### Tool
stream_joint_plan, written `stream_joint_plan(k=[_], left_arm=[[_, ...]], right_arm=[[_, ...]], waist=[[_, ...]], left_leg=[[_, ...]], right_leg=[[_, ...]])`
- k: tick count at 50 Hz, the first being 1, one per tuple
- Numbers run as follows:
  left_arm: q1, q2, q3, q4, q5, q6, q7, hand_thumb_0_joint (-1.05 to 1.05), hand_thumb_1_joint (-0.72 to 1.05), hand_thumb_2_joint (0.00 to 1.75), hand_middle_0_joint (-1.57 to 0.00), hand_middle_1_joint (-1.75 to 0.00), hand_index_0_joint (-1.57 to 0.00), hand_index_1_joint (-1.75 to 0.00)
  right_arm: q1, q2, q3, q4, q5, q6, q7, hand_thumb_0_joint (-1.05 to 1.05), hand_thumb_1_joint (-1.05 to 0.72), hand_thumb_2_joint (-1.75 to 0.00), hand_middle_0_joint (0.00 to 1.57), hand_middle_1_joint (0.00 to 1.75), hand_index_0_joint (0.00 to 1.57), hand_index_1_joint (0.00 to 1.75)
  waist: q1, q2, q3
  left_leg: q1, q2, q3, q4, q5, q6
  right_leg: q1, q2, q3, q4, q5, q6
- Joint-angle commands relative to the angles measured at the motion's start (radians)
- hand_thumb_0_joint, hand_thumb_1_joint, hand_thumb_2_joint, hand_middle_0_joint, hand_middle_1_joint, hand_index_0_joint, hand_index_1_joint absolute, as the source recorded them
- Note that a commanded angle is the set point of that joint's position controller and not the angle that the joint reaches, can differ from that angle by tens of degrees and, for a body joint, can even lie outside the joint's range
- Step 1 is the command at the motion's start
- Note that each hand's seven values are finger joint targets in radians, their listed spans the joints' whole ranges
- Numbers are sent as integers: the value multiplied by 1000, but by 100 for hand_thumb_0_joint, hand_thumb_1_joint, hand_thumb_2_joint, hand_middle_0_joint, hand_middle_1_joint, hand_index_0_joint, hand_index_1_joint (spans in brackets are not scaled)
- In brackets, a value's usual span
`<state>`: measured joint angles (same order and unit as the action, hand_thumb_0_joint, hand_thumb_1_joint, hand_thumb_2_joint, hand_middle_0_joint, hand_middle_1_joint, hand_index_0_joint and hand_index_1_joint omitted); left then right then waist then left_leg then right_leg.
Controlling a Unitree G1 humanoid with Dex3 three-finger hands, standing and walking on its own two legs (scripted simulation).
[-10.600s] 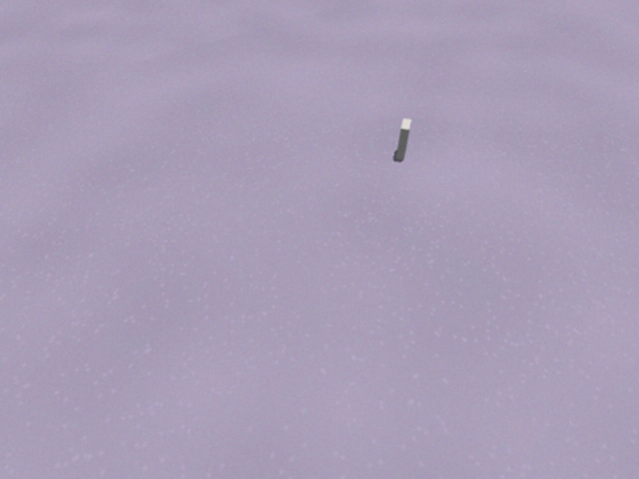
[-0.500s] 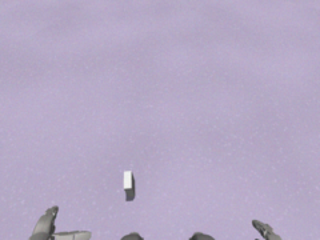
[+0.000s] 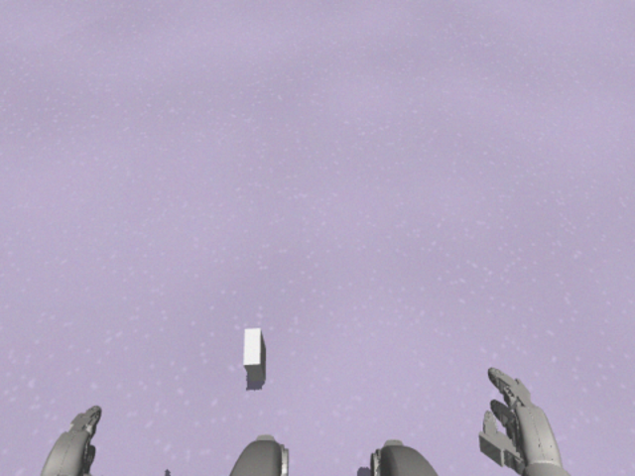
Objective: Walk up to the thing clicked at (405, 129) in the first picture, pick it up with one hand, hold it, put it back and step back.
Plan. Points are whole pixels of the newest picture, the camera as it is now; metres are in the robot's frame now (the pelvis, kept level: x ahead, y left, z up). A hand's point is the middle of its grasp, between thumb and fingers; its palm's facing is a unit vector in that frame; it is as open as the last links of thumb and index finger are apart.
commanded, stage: go down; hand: left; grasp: from the side
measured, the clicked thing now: (255, 356) +0.42 +0.17 -0.61
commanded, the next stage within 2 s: none
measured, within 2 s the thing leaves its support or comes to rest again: neither
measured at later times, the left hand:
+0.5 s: hand (115, 433) +0.19 +0.31 -0.17, palm faces +0.17 -0.95 -0.26, open 17.3 cm
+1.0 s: hand (123, 375) +0.29 +0.36 -0.25, palm faces +0.19 -0.97 -0.16, open 17.1 cm
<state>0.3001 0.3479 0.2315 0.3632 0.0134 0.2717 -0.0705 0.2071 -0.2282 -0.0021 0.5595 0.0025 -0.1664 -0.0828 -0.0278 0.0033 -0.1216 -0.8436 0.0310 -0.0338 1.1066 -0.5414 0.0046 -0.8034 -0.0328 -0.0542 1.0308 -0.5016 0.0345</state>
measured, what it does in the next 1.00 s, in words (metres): lowers itself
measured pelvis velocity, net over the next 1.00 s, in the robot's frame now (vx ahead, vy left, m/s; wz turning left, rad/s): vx -0.08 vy -0.01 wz -0.05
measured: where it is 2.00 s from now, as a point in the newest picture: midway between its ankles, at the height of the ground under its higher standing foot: outside the picture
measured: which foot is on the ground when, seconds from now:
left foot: down 0.00-1.00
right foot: down 0.00-1.00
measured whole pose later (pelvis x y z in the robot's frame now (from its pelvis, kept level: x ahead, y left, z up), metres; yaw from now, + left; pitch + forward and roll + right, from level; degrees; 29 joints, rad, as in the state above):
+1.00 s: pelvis -0.08 -0.01 -0.22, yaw -3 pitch +33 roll -5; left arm -0.44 0.71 0.71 0.99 -0.14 -0.39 -0.54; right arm 0.13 -0.32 0.05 0.68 -0.04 -0.18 -0.04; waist -0.05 -0.02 -0.15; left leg -1.85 0.03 -0.09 1.95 -0.69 -0.02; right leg -1.82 -0.03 -0.06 1.89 -0.66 0.01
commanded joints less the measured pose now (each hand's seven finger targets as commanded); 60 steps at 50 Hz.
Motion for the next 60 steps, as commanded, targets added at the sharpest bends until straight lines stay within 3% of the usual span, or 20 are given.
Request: stream_joint_plan(k=[1, 12, 15, 17, 18, 21, 22, 26, 29, 34, 38, 40, 42, 46, 48, 49, 51, 54, 57, 60], left_arm=[[37, 186, 92, -183, -7, -36, 10, 0, -55, 6, -9, -8, -8, -8], [90, 190, 146, -197, -37, -88, -11, 0, -47, 6, -8, -5, -8, -5], [-59, 227, 171, -144, -44, -134, -25, 0, -46, 5, -8, -5, -8, -5], [-171, 269, 211, -66, -57, -193, -43, 0, -50, 4, -8, -3, -8, -4], [-259, 289, 219, -75, -67, -234, -61, 0, -51, 2, -8, -3, -8, -3], [-319, 327, 260, 23, -99, -345, -127, 0, -60, 2, -9, -5, -9, -5], [-339, 365, 289, 36, -110, -382, -149, 0, -61, 2, -10, -7, -10, -7], [-465, 408, 316, 145, -134, -493, -232, 0, -61, 0, -10, -5, -9, -5], [-532, 481, 373, 221, -142, -541, -278, 0, -61, 7, -9, -9, -8, -11], [-547, 543, 447, 365, -146, -584, -330, 0, -61, 12, -8, -12, -6, -14], [-650, 590, 495, 426, -171, -635, -372, 0, -59, 15, -7, -13, -5, -15], [-756, 656, 530, 380, -182, -679, -391, 0, -56, 15, -6, -13, -5, -14], [-834, 673, 528, 389, -189, -707, -415, 0, -49, 14, -5, -12, -5, -13], [-897, 738, 554, 457, -189, -729, -458, 0, -46, 14, -5, -12, -5, -13], [-919, 738, 539, 481, -183, -728, -479, 0, -45, 15, -6, -12, -5, -13], [-950, 789, 569, 452, -182, -730, -483, 0, -46, 15, -6, -13, -5, -14], [-927, 813, 587, 508, -181, -718, -495, 0, -45, 13, -6, -12, -5, -12], [-928, 846, 613, 507, -190, -713, -508, 0, -43, 13, -5, -10, -5, -11], [-951, 867, 627, 490, -198, -709, -523, 0, -44, 13, -5, -11, -5, -12], [-948, 863, 635, 514, -201, -709, -528, 0, -42, 15, -5, -11, -4, -12]], right_arm=[[24, -158, -71, -136, 5, -50, -13, 0, -85, -89, 20, 30, 20, 30], [5, -155, -75, -162, 1, -61, -2, 0, -89, -90, 20, 30, 20, 30], [1, -159, -71, -153, 0, -73, -5, 0, -92, -90, 20, 30, 20, 30], [3, -166, -68, -120, -1, -83, -3, 0, -92, -90, 20, 30, 20, 30], [-9, -170, -69, -126, -2, -92, -2, 0, -93, -91, 20, 30, 20, 30], [6, -190, -72, -101, -2, -115, -1, 0, -93, -91, 20, 30, 20, 30], [8, -201, -75, -91, -4, -119, 0, 0, -93, -90, 20, 30, 20, 30], [20, -232, -72, -61, -7, -114, 4, 0, -87, -89, 20, 30, 20, 30], [30, -258, -69, -39, -8, -95, 9, 0, -86, -89, 20, 30, 20, 30], [20, -274, -63, -16, -11, -64, 21, 0, -87, -89, 20, 30, 20, 30], [3, -279, -56, -19, -11, -51, 30, 0, -87, -89, 20, 30, 20, 30], [1, -280, -50, -10, -14, -50, 29, 0, -88, -89, 20, 30, 20, 30], [16, -284, -47, 12, -20, -51, 29, 0, -88, -89, 20, 30, 20, 30], [34, -296, -33, 33, -26, -50, 25, 0, -88, -89, 20, 30, 20, 30], [44, -299, -31, 49, -30, -46, 25, 0, -87, -89, 20, 30, 20, 30], [48, -309, -31, 42, -29, -43, 25, 0, -88, -90, 20, 30, 20, 30], [38, -323, -23, 36, -29, -38, 26, 0, -87, -89, 20, 30, 20, 30], [35, -328, -15, 46, -28, -32, 28, 0, -87, -89, 20, 30, 20, 30], [40, -336, -10, 51, -30, -30, 29, 0, -88, -90, 20, 30, 20, 30], [41, -334, -6, 54, -31, -27, 33, 0, -89, -90, 20, 30, 20, 30]], waist=[[-9, 108, -240], [13, 103, -241], [-27, 59, -204], [-30, 51, -170], [-30, 62, -189], [-33, 76, -288], [-11, 95, -322], [3, 161, -428], [33, 214, -528], [57, 169, -550], [23, 80, -540], [23, 94, -564], [-2, 96, -582], [-8, 129, -598], [-8, 148, -610], [4, 160, -640], [9, 187, -610], [24, 193, -622], [17, 220, -659], [8, 192, -627]], left_leg=[[173, 0, -17, -138, 456, -10], [58, -10, -12, -85, 324, -8], [-31, -13, -2, -22, 226, 7], [-125, -13, 2, 31, 148, 12], [-154, -14, 4, 61, 117, 14], [-204, -19, 1, 139, 108, 15], [-225, -21, 4, 171, 107, 15], [-265, -13, -36, 236, 94, -1], [-218, -3, -62, 279, 197, -12], [-323, -11, -61, 350, 192, -2], [-484, -17, -43, 445, 129, 18], [-530, -18, -32, 485, 80, 21], [-561, -17, -23, 534, 76, 24], [-600, -14, -19, 574, 35, 20], [-611, -12, -16, 588, 5, 17], [-608, -13, -17, 591, -3, 16], [-608, -8, -31, 582, -30, 11], [-625, -6, -38, 607, -6, 10], [-617, -8, -37, 652, 72, 11], [-662, -8, -34, 683, 110, 14]], right_leg=[[85, 42, -15, -57, 315, -53], [6, 42, -11, 6, 230, -58], [-64, 37, 3, 22, 176, -51], [-146, 31, 13, 70, 111, -51], [-188, 29, 20, 99, 86, -51], [-259, 27, 29, 192, 80, -54], [-283, 23, 37, 223, 73, -54], [-431, 20, 26, 353, 48, -64], [-514, 22, 4, 437, 91, -74], [-563, 26, 0, 501, 85, -78], [-591, 29, 3, 545, 48, -70], [-612, 28, 14, 565, 14, -69], [-633, 28, 26, 584, 10, -66], [-689, 29, 28, 619, -28, -69], [-709, 28, 27, 631, -51, -69], [-710, 29, 24, 640, -56, -71], [-748, 30, 4, 675, -65, -73], [-778, 32, -11, 720, -49, -74], [-792, 29, -15, 759, 3, -77], [-804, 32, -20, 779, 27, -76]])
